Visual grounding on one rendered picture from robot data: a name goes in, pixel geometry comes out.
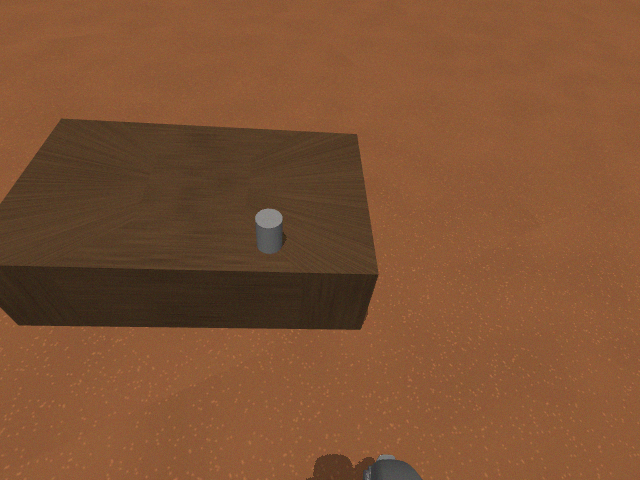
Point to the can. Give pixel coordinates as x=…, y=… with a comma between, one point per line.
x=269, y=224

